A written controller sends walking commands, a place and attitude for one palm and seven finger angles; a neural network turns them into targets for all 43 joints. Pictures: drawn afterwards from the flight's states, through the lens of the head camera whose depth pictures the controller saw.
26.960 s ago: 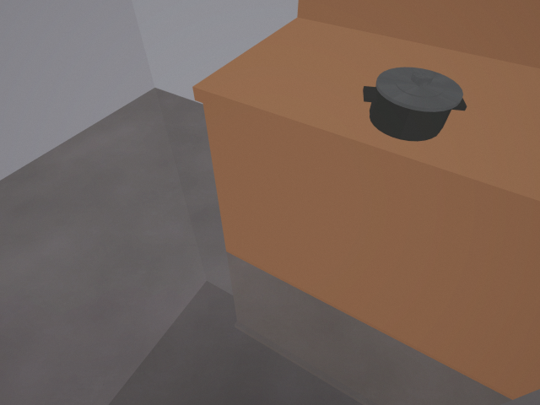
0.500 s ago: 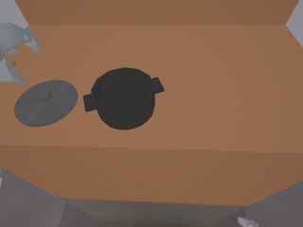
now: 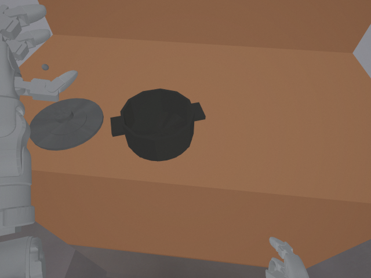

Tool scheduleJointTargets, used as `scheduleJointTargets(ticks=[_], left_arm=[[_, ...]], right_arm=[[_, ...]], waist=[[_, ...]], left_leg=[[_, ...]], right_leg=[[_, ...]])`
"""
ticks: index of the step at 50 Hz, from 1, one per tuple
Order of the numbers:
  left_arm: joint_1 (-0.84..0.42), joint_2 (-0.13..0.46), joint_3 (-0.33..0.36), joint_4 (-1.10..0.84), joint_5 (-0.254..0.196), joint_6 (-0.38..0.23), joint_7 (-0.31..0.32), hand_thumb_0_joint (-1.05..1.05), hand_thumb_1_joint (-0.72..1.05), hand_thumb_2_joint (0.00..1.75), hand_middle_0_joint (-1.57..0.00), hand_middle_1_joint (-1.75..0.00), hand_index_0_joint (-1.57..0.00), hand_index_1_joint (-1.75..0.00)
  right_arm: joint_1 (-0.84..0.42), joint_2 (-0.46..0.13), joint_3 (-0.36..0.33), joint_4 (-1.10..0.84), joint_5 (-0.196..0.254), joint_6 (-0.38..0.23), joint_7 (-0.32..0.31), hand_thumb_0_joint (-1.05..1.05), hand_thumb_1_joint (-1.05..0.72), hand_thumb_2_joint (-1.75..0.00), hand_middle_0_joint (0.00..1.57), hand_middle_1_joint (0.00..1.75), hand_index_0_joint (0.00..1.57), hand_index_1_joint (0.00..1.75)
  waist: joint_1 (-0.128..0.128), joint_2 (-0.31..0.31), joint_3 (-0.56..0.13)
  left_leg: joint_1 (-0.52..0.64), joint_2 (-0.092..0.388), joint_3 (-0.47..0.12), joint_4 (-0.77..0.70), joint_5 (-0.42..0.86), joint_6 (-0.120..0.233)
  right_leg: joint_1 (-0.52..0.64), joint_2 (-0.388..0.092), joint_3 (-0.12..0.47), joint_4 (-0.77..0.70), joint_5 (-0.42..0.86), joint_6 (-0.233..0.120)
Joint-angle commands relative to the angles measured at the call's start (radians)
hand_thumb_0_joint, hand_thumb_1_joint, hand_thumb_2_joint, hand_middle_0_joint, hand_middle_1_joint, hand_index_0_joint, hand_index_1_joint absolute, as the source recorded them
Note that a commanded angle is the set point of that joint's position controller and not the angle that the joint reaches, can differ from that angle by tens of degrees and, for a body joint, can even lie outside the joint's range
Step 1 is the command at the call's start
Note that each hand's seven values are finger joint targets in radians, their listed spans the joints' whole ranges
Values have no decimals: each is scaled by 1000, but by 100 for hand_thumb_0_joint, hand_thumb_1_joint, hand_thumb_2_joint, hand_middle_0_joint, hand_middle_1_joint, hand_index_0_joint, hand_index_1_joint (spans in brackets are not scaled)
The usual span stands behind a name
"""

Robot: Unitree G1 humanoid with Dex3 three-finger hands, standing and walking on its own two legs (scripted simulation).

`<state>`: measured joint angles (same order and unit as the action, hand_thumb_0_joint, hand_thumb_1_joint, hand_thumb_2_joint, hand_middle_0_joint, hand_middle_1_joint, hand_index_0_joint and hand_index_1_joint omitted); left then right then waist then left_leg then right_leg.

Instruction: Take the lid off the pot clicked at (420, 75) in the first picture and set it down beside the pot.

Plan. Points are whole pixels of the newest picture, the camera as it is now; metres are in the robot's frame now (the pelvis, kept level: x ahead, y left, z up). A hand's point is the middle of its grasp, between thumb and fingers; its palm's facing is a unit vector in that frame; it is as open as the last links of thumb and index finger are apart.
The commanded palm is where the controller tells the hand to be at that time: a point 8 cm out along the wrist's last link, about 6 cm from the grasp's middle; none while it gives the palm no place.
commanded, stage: draw the hand back to the body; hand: left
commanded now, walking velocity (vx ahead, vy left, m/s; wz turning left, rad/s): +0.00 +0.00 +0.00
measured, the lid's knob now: (63, 115) +0.46 +0.34 +0.08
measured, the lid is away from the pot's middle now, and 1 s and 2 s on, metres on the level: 0.24 0.24 0.24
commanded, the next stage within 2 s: step back with the hand held close in 1.52 s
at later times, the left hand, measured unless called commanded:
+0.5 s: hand (19, 89) +0.30 +0.25 +0.28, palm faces +0.50 -0.84 -0.21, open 8.9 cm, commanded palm +0.25 +0.29 +0.27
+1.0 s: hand out of the picture +0.22 +0.24 +0.28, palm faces +0.50 -0.84 -0.23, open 7.5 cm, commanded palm +0.17 +0.28 +0.27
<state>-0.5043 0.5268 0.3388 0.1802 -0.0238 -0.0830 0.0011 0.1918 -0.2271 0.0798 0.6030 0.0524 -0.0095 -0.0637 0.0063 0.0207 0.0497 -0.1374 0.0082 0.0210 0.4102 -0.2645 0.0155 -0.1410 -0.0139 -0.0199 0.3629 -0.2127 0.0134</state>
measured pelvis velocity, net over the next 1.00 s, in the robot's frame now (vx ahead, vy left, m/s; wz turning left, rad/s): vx -0.01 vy -0.01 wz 0.00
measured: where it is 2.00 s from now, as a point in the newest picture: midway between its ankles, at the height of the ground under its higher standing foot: outside the picture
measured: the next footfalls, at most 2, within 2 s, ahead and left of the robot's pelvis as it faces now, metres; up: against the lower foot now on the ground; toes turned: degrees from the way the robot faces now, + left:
none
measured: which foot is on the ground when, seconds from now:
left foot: down 0.00-1.00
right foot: down 0.00-1.00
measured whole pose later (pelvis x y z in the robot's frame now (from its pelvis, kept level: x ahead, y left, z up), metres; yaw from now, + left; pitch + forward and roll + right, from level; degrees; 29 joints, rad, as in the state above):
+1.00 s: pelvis -0.01 -0.01 +0.00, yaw +0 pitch -5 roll -1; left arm 0.05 0.39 0.44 -0.41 -0.13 -0.13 0.08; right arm 0.14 -0.23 0.04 0.67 0.02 -0.07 -0.06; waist 0.05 0.06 0.05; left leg -0.07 0.02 0.02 0.40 -0.25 0.01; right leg -0.07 -0.01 -0.02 0.36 -0.20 0.01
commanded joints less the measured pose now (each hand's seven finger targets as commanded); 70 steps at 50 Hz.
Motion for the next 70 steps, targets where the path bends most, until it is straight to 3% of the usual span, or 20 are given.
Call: scheduleJointTargets(ticks=[1, 3, 5, 7, 9, 11, 13, 15, 16, 25, 28, 31, 33, 48, 49, 52, 60, 62, 63, 70], left_arm=[[-306, 273, 151, -344, -52, -76, 72, 0, 7, 90, -43, -54, -43, -54], [-200, 253, 169, -313, -64, -69, 78, 0, 12, 90, -41, -53, -41, -53], [-149, 238, 171, -307, -72, -58, 74, 0, 17, 90, -40, -51, -40, -51], [-156, 239, 162, -339, -78, -60, 74, 0, 23, 90, -38, -50, -38, -50], [-137, 254, 189, -448, -80, -73, 77, 0, 28, 90, -37, -48, -37, -48], [-108, 244, 197, -491, -82, -75, 80, 0, 33, 90, -36, -47, -36, -47], [-66, 239, 207, -463, -84, -73, 86, 0, 38, 90, -34, -45, -34, -45], [-70, 210, 182, -491, -85, -71, 83, 0, 43, 90, -33, -44, -33, -44], [-28, 216, 200, -462, -87, -67, 86, 0, 46, 90, -32, -43, -32, -43], [78, 166, 198, -580, -98, -79, 87, 0, 69, 90, -26, -36, -26, -36], [125, 159, 206, -560, -105, -79, 88, 0, 77, 90, -24, -34, -24, -34], [130, 133, 189, -661, -104, -85, 84, 0, 85, 90, -21, -32, -21, -32], [171, 130, 201, -630, -104, -86, 90, 0, 90, 90, -20, -30, -20, -30], [388, 94, 219, -753, -107, -99, 95, 0, 90, 90, -20, -30, -20, -30], [379, 67, 187, -790, -108, -100, 90, 0, 90, 90, -20, -30, -20, -30], [424, 73, 193, -871, -105, -113, 93, 0, 90, 90, -20, -30, -20, -30], [580, 56, 204, -909, -102, -108, 93, 0, 90, 90, -20, -30, -20, -30], [587, 63, 203, -985, -99, -117, 94, 0, 90, 90, -20, -30, -20, -30], [634, 66, 220, -963, -96, -117, 97, 0, 90, 90, -20, -30, -20, -30], [679, 42, 200, -989, -95, -105, 97, 0, 90, 90, -20, -30, -20, -30]], right_arm=[[-73, -146, -77, -104, -16, -82, -6, 0, -90, -90, 20, 30, 20, 30], [-71, -152, -87, -92, -20, -86, 1, 0, -90, -90, 20, 30, 20, 30], [-80, -154, -91, -86, -15, -84, 4, 0, -90, -90, 20, 30, 20, 30], [-85, -159, -94, -86, -10, -82, 4, 0, -90, -90, 20, 30, 20, 30], [-105, -152, -93, -100, -11, -89, 2, 0, -90, -90, 20, 30, 20, 30], [-111, -149, -93, -94, -14, -95, 3, 0, -90, -90, 20, 30, 20, 30], [-106, -153, -98, -84, -15, -94, 1, 0, -90, -90, 20, 30, 20, 30], [-119, -147, -96, -84, -11, -94, 1, 0, -90, -90, 20, 30, 20, 30], [-116, -147, -98, -80, -14, -94, -2, 0, -90, -90, 20, 30, 20, 30], [-163, -127, -90, -88, -20, -98, -4, 0, -90, -90, 20, 30, 20, 30], [-169, -126, -90, -89, -23, -93, -6, 0, -90, -90, 20, 30, 20, 30], [-190, -113, -83, -97, -26, -103, -7, 0, -90, -90, 20, 30, 20, 30], [-186, -114, -84, -90, -30, -103, -8, 0, -90, -90, 20, 30, 20, 30], [-209, -99, -84, -91, -41, -115, -9, 0, -90, -90, 20, 30, 20, 30], [-218, -96, -81, -99, -38, -116, -7, 0, -90, -90, 20, 30, 20, 30], [-216, -95, -83, -105, -40, -128, -5, 0, -90, -90, 20, 30, 20, 30], [-206, -89, -86, -109, -45, -129, -4, 0, -90, -90, 20, 30, 20, 30], [-208, -87, -86, -116, -43, -136, 0, 0, -90, -90, 20, 30, 20, 30], [-207, -86, -88, -113, -49, -137, -2, 0, -90, -90, 20, 30, 20, 30], [-206, -81, -82, -121, -44, -133, -6, 0, -90, -90, 20, 30, 20, 30]], waist=[[13, 157, -340], [15, 57, -305], [14, 18, -269], [0, 15, -244], [19, 73, -308], [23, 70, -333], [19, 22, -306], [16, 53, -284], [21, 17, -274], [31, 49, -236], [32, -5, -196], [38, 68, -225], [36, 23, -204], [52, 34, -139], [49, 47, -132], [46, 51, -168], [59, 26, -120], [51, 57, -143], [65, 64, -145], [60, 41, -76]], left_leg=[[163, 25, -7, -13, 495, 17], [132, 27, 3, -8, 506, 24], [105, 23, 16, -6, 462, 27], [90, 17, 18, -13, 386, 28], [121, 9, 22, -6, 416, 32], [146, 9, 23, 4, 482, 31], [132, 9, 25, 2, 468, 34], [137, 7, 29, -1, 435, 32], [131, 7, 30, -2, 416, 33], [138, 6, 29, -16, 370, 28], [114, 6, 27, -32, 303, 29], [139, 5, 25, -33, 313, 24], [127, 5, 22, -38, 295, 25], [93, 8, 7, -63, 196, 20], [90, 8, 4, -68, 186, 17], [112, 7, -1, -59, 212, 18], [87, 13, 2, -61, 206, 14], [104, 13, -1, -52, 211, 12], [94, 10, 1, -53, 219, 12], [67, 14, -4, -61, 178, 8]], right_leg=[[115, 11, -26, 15, 353, -55], [121, 14, -30, 14, 391, -51], [118, 11, -32, 16, 399, -47], [112, 2, -32, 10, 365, -45], [136, 1, -26, 12, 396, -45], [146, 2, -26, 21, 445, -43], [133, 1, -29, 17, 442, -39], [116, 0, -28, 11, 416, -40], [113, 4, -30, 11, 409, -38], [99, 4, -26, -3, 359, -41], [85, 7, -28, -21, 307, -39], [96, 6, -23, -17, 301, -42], [85, 10, -27, -23, 285, -43], [71, 10, -21, -51, 163, -46], [72, 8, -21, -54, 150, -46], [89, 7, -20, -42, 172, -46], [73, 11, -22, -52, 161, -46], [80, 10, -17, -46, 163, -47], [82, 12, -18, -46, 173, -49], [56, 14, -17, -64, 125, -48]])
